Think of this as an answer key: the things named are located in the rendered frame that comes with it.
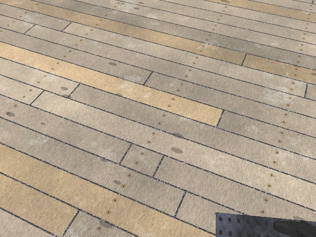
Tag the robot right hand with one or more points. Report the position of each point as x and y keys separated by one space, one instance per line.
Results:
x=295 y=228

